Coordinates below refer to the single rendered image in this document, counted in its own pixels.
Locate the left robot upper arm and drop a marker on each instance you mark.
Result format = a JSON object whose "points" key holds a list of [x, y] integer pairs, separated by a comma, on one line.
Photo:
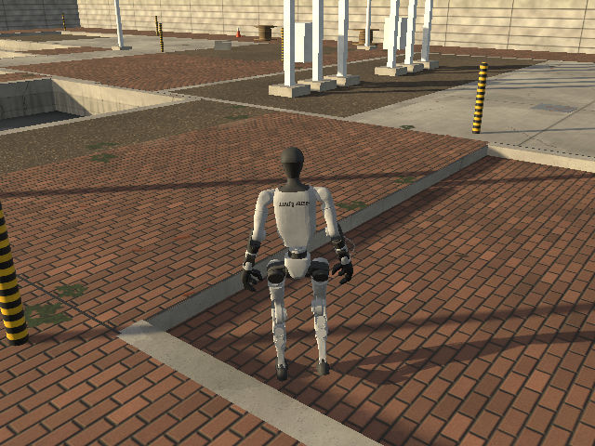
{"points": [[265, 198]]}

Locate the left robot hand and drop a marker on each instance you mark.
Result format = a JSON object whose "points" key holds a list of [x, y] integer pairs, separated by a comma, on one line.
{"points": [[246, 278]]}

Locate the left robot forearm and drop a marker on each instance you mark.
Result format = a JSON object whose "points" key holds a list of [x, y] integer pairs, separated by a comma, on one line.
{"points": [[251, 252]]}

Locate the humanoid robot head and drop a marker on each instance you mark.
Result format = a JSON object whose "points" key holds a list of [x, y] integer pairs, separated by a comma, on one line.
{"points": [[292, 161]]}

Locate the right robot thigh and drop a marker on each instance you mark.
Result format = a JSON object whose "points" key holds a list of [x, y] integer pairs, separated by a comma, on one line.
{"points": [[319, 280]]}

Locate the right robot upper arm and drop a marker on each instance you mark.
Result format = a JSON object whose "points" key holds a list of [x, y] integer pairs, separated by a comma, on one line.
{"points": [[323, 195]]}

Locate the right robot forearm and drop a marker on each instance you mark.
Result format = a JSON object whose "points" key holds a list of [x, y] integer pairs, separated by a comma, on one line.
{"points": [[341, 247]]}

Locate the right robot hand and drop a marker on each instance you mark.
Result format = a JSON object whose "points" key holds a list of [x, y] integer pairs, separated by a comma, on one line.
{"points": [[345, 269]]}

